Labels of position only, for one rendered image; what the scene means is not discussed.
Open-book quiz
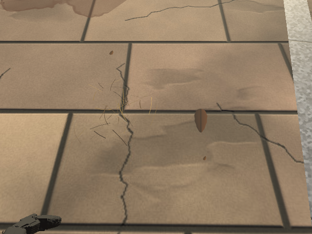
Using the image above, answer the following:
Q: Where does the robot left hand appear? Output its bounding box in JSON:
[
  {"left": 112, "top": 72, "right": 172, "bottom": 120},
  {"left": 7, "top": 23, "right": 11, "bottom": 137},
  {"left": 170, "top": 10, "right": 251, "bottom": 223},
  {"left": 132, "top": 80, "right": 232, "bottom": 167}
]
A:
[{"left": 2, "top": 214, "right": 61, "bottom": 234}]

